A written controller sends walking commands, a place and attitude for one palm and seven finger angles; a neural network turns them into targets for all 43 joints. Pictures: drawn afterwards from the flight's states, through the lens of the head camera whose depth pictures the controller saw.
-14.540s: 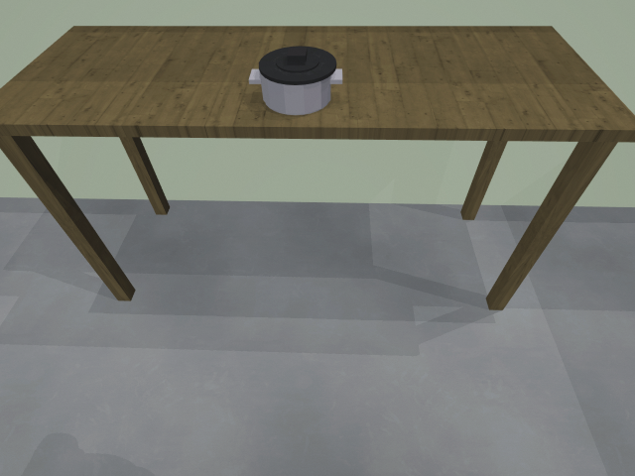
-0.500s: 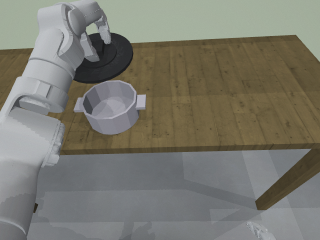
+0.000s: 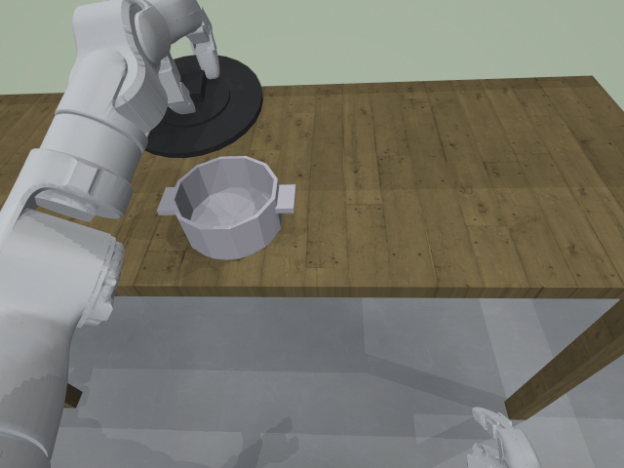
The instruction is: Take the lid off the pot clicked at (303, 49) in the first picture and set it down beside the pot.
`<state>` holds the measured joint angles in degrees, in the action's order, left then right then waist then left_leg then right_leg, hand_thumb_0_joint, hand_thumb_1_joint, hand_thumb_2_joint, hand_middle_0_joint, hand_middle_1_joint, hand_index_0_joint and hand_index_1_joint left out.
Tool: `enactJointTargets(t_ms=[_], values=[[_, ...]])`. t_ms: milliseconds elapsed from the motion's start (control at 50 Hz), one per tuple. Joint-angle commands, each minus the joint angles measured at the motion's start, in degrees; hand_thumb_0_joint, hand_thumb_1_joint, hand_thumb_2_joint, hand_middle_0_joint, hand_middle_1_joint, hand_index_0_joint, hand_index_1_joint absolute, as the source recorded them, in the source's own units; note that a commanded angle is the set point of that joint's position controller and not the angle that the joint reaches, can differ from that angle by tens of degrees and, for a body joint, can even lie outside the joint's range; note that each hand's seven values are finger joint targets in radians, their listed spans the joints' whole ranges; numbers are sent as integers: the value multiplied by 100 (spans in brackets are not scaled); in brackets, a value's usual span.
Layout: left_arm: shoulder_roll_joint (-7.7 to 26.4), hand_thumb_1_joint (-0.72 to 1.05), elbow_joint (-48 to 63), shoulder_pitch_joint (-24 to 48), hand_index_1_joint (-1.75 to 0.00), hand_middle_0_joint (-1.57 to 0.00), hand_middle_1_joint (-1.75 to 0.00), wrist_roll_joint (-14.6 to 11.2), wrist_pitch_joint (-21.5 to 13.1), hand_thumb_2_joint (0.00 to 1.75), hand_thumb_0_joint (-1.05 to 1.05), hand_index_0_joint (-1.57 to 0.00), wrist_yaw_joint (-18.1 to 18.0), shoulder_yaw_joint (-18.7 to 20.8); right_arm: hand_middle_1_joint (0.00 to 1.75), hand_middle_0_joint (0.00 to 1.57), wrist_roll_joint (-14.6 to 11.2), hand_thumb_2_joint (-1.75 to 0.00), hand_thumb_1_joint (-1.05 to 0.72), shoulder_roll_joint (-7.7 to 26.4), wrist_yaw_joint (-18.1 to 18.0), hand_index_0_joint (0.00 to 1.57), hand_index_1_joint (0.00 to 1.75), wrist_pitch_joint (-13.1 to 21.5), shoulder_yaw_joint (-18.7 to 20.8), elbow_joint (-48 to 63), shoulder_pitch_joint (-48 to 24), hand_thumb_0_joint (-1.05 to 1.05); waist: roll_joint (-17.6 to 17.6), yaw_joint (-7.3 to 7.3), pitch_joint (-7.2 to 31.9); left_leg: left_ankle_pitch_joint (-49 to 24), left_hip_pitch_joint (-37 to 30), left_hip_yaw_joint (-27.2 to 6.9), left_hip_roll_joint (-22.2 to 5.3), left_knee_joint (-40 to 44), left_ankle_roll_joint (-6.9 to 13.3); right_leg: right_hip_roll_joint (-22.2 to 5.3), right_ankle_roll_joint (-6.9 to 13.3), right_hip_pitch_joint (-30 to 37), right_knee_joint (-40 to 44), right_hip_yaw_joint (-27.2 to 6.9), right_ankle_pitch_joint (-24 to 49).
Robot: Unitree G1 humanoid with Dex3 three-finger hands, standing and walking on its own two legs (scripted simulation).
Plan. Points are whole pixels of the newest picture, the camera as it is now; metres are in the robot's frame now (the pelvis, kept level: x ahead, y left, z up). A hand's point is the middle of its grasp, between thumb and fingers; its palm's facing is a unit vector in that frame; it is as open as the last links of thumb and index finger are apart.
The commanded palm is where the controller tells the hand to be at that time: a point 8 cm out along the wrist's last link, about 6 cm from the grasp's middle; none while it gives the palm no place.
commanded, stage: move the lid sideways beside the pot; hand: left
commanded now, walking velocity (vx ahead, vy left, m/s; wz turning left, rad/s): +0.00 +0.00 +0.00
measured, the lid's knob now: (186, 87) +0.49 +0.15 +0.25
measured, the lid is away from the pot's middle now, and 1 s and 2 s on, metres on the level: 0.01 0.14 0.23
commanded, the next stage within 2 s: none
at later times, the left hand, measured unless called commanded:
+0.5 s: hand (118, 82) +0.47 +0.22 +0.27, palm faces -0.21 -0.10 -0.97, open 7.9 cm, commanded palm +0.45 +0.23 +0.35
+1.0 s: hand (62, 91) +0.45 +0.28 +0.27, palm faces -0.22 -0.11 -0.97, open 7.9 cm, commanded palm +0.45 +0.29 +0.35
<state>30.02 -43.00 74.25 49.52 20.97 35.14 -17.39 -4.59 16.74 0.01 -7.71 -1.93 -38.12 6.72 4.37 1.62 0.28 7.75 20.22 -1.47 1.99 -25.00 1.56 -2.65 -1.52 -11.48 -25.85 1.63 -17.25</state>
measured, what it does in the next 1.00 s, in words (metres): stands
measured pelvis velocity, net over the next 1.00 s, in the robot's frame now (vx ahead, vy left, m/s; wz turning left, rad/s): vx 0.00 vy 0.01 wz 0.00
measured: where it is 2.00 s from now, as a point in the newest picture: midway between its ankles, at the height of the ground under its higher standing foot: outside the picture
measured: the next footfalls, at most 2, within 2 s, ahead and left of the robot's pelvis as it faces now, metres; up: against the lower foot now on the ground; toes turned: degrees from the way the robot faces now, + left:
none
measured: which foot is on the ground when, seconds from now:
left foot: down 0.00-1.00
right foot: down 0.00-1.00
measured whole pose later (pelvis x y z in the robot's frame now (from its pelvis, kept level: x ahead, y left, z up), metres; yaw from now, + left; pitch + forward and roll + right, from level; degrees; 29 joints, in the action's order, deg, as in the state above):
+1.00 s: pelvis +0.00 +0.01 +0.00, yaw +0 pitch +4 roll -1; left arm 44.2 -49.4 72.7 51.0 11.8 35.9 -11.2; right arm -5.8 17.4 -0.7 -10.6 -2.3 -38.9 8.8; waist 3.5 2.0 -1.0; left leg 8.1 22.1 -1.7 1.8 -26.4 2.1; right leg -2.3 -1.9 -12.1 -24.5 1.8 -16.2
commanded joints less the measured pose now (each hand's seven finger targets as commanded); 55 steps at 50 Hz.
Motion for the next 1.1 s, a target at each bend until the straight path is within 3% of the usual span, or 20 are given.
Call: enactJointTargets(t_ms=[0, 40, 60, 140, 180, 240, 280, 340, 380, 440, 480, 540, 560, 640, 680, 740, 860, 940, 980, 1080], values=[[1902, 67, 596, 3642, -104, -87, -106, 386, -188, 84, 0, -86, -329, 837, 30, 20, 2, -90, -90, 721, -63, 20, 30, 50, 217, 670, -358, 0, -730, 63, 2307, -899, -1794, 48, 261, -19, 258, 501, 378, -218, 258, 181, 1907], [1486, 67, 864, 3607, -104, -87, -106, 257, -240, 84, 0, -86, -335, 530, 30, 20, -12, -90, -90, 714, -34, 20, 30, 63, 261, 763, -392, 0, -415, 105, 2555, -1213, -2069, -10, 281, -119, 254, 521, 419, -253, 214, 200, 2023], [1871, 67, 1052, 3748, -104, -87, -106, 367, -286, 84, 0, -86, -372, 847, 30, 20, 25, -90, -90, 716, -40, 20, 30, 70, 264, 746, -300, 0, -424, 61, 2841, -1260, -2177, -22, 247, -87, 234, 540, 409, -130, 194, 178, 1994], [1583, 67, 560, 3282, -104, -87, -106, 230, -287, 84, 0, -86, -283, 628, 30, 20, -19, -90, -90, 757, -39, 20, 30, 25, 288, 727, -251, 0, -486, 129, 2502, -1267, -2058, -4, 260, -136, 274, 527, 409, -297, 274, 206, 2012], [2209, 67, 659, 3575, -104, -87, -106, 371, -371, 84, 0, -86, -299, 1045, 30, 20, -6, -90, -90, 772, -52, 20, 30, -3, 260, 746, -273, 0, -630, 75, 2574, -1131, -1919, 50, 253, -95, 296, 524, 384, -127, 256, 150, 2043], [1884, 67, 538, 3209, -104, -87, -106, 257, -400, 84, 0, -86, -243, 748, 30, 20, -47, -90, -90, 801, -45, 20, 30, -27, 294, 743, -206, 0, -563, 121, 2430, -1272, -1951, 37, 265, -150, 311, 527, 385, -220, 293, 195, 2124], [2373, 67, 884, 3469, -104, -87, -106, 368, -501, 84, 0, -86, -277, 1110, 30, 20, -18, -90, -90, 799, -34, 20, 30, -23, 290, 796, -234, 0, -435, 65, 2677, -1387, -2043, 37, 264, -169, 316, 544, 390, -111, 238, 146, 2152], [1939, 67, 462, 2942, -104, -87, -106, 232, -469, 84, 0, -86, -209, 757, 30, 20, -72, -90, -90, 834, -34, 20, 30, -69, 323, 735, -125, 0, -436, 153, 2278, -1282, -1975, 32, 241, -164, 313, 560, 386, -342, 332, 231, 1964], [2727, 67, 1025, 3344, -104, -87, -106, 356, -586, 84, 0, -86, -263, 1305, 30, 20, -39, -90, -90, 857, -37, 20, 30, -64, 313, 801, -172, 0, -397, 61, 2743, -1343, -2056, 59, 252, -185, 338, 554, 373, -61, 271, 141, 2108], [2235, 67, 996, 3109, -104, -87, -106, 198, -591, 84, 0, -86, -210, 895, 30, 20, -79, -90, -90, 855, -33, 20, 30, -73, 350, 752, -101, 0, -111, 141, 2538, -1697, -2256, -9, 237, -230, 316, 582, 386, -324, 310, 218, 2104], [2852, 67, 930, 3064, -104, -87, -106, 327, -643, 84, 0, -86, -244, 1377, 30, 20, -59, -90, -90, 884, -45, 20, 30, -89, 320, 767, -126, 0, -206, 70, 2560, -1440, -2137, 23, 207, -207, 318, 586, 390, -261, 299, 192, 1939], [2261, 67, 998, 3062, -104, -87, -106, 121, -650, 84, 0, -86, -181, 848, 30, 20, -130, -90, -90, 900, -47, 20, 30, -100, 336, 720, -122, 0, 10, 155, 2342, -1364, -2253, -30, 185, -135, 287, 591, 394, -462, 383, 272, 1684], [2689, 67, 1341, 3316, -104, -87, -106, 238, -703, 84, 0, -86, -253, 1151, 30, 20, -87, -90, -90, 893, -49, 20, 30, -69, 325, 750, -88, 0, 118, 101, 2669, -1326, -2374, -41, 172, -119, 268, 606, 390, -366, 357, 245, 1584], [2621, 67, 365, 2757, -104, -87, -106, 182, -720, 84, 0, -86, -207, 1097, 30, 20, -118, -90, -90, 952, -96, 20, 30, -106, 301, 594, 19, 0, -259, 141, 2187, -1129, -2015, -24, 179, -152, 307, 589, 394, -442, 410, 284, 1600], [2970, 67, 875, 3361, -104, -87, -106, 281, -830, 84, 0, -86, -239, 1274, 30, 20, -103, -90, -90, 939, -97, 20, 30, -105, 284, 633, -79, 0, -143, 104, 2535, -1145, -2147, -7, 162, -140, 298, 579, 377, -303, 332, 244, 1642], [2673, 67, 879, 3192, -104, -87, -106, 180, -887, 84, 0, -86, -252, 1034, 30, 20, -106, -90, -90, 947, -124, 20, 30, -59, 305, 586, 27, 0, 112, 160, 2585, -1483, -2450, -87, 149, -208, 277, 616, 404, -480, 375, 296, 1594], [3109, 67, 865, 3186, -104, -87, -106, 294, -952, 84, 0, -86, -242, 1345, 30, 20, -68, -90, -90, 950, -99, 20, 30, -114, 283, 562, 47, 0, -14, 78, 2657, -1494, -2283, -50, 145, -159, 263, 582, 377, -333, 351, 274, 1693], [2629, 67, 282, 2894, -104, -87, -106, 187, -956, 84, 0, -86, -191, 962, 30, 20, -126, -90, -90, 958, -113, 20, 30, -162, 283, 512, 65, 0, -45, 201, 2125, -1234, -2110, -32, 125, -142, 282, 590, 392, -564, 439, 330, 1497], [3171, 67, 745, 3293, -104, -87, -106, 325, -1055, 84, 0, -86, -245, 1320, 30, 20, -96, -90, -90, 959, -110, 20, 30, -150, 270, 582, 9, 0, 106, 111, 2549, -1297, -2274, -46, 123, -150, 288, 591, 402, -405, 366, 284, 1513], [3338, 67, 544, 3041, -104, -87, -106, 319, -1152, 84, 0, -86, -231, 1458, 30, 20, -102, -90, -90, 959, -126, 20, 30, -195, 265, 562, 84, 0, 19, 111, 2451, -1472, -2234, -52, 107, -177, 296, 604, 385, -403, 374, 290, 1592]])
